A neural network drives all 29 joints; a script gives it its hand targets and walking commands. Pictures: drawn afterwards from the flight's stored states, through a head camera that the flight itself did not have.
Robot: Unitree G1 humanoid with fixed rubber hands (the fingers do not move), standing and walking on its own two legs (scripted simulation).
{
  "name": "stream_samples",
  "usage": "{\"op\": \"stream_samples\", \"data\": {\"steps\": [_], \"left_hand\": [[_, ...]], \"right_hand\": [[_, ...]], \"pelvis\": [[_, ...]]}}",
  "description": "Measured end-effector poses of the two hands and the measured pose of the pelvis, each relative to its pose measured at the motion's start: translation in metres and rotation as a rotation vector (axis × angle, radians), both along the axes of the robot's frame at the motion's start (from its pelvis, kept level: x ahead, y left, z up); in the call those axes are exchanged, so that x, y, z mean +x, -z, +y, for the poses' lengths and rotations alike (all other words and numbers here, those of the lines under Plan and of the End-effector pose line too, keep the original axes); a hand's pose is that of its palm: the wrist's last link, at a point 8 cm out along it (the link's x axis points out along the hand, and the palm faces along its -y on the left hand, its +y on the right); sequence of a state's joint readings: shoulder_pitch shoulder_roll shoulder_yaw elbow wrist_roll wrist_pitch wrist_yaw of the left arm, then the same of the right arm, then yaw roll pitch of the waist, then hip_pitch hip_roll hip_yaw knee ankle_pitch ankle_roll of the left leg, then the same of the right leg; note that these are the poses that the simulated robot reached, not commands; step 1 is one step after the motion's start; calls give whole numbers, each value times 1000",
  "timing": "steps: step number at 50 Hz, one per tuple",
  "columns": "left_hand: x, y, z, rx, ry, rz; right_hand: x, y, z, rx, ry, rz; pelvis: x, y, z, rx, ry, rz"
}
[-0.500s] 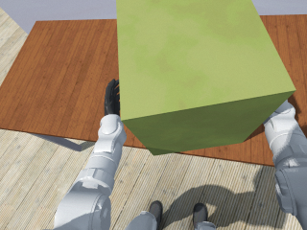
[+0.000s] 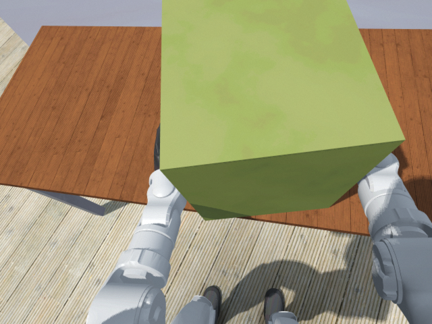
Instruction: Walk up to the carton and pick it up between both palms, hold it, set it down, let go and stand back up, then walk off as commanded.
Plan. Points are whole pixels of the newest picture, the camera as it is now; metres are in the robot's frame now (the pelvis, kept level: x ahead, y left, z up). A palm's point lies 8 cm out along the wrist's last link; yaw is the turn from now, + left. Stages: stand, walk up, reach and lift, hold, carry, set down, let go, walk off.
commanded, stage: reach and lift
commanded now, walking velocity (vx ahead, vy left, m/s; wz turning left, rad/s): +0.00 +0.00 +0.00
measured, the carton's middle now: (256, 116) +0.48 +0.03 +0.02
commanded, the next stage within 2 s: none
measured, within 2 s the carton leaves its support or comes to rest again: leaves its support in 1.74 s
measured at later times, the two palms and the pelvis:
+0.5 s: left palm (165, 167) +0.37 +0.18 -0.01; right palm (359, 137) +0.48 -0.16 -0.01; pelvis +0.00 -0.01 +0.01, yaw +2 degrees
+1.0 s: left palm (165, 168) +0.37 +0.18 -0.01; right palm (359, 137) +0.48 -0.16 -0.01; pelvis +0.00 -0.01 +0.01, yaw +3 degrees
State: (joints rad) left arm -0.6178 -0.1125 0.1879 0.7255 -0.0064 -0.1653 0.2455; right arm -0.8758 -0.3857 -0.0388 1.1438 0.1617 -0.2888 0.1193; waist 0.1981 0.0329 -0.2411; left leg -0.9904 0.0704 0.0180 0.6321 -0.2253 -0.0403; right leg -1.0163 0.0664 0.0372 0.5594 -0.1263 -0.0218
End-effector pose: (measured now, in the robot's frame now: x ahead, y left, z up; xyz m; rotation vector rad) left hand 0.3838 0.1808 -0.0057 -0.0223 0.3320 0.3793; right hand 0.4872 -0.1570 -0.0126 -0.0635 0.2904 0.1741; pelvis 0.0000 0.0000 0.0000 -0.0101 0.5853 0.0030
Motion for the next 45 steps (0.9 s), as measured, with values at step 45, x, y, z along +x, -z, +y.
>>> {"op": "stream_samples", "data": {"steps": [45], "left_hand": [[-11, 6, 0, -34, -13, -68]], "right_hand": [[-11, -3, 2, -72, -6, -27]], "pelvis": [[1, -7, -10, 9, -42, -7]]}}
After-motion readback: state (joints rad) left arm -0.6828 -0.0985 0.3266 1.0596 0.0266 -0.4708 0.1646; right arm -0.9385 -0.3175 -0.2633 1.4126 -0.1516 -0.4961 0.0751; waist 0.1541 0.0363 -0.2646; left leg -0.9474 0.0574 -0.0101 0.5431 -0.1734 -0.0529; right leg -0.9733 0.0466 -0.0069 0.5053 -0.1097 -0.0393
